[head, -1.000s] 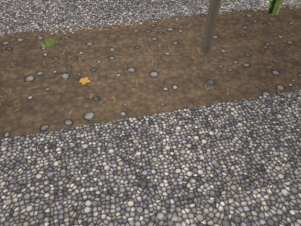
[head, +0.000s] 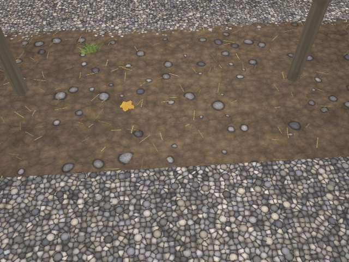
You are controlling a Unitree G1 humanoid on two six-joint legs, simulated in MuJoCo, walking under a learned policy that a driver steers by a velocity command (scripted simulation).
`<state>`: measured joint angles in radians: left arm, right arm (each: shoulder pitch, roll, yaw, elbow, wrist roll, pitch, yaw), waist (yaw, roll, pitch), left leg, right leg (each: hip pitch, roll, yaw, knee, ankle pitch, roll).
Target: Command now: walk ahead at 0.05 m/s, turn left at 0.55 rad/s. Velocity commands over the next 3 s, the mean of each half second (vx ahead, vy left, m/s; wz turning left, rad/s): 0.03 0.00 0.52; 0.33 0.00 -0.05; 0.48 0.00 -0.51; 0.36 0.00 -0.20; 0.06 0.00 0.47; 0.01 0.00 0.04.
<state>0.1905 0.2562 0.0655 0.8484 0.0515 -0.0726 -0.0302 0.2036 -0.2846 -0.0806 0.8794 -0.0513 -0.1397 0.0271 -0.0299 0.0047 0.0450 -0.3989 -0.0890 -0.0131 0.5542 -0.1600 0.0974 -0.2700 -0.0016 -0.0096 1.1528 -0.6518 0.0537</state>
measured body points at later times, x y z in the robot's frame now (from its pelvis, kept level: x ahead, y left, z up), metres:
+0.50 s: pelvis +0.07 -0.05 +0.02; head +0.10 -0.04 +0.46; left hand +0.12 +0.25 -0.08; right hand +0.28 -0.27 -0.08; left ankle +0.05 +0.07 -0.68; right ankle +0.07 -0.15 -0.73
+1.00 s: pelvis +0.19 +0.02 -0.03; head +0.20 +0.03 +0.42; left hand +0.17 +0.28 -0.15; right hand +0.35 -0.18 -0.14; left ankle +0.12 +0.11 -0.73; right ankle +0.13 -0.13 -0.65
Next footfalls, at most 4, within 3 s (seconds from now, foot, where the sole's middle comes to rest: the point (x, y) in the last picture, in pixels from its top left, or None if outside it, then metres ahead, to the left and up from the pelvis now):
0.40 right None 0.11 -0.14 -0.76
0.90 left None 0.16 0.13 -0.76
1.34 right None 0.53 -0.01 -0.94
1.74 left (142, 210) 0.77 0.15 -0.94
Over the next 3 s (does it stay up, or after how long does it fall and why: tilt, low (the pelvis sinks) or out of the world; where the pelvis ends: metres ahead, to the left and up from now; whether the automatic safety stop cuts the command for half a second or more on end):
stays up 0.72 0.10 -0.16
